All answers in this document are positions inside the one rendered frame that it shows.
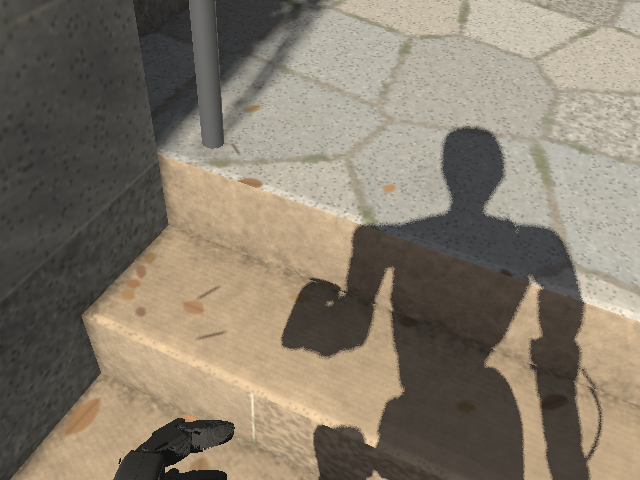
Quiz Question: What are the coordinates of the robot left hand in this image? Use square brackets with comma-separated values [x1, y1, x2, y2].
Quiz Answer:
[113, 418, 235, 480]

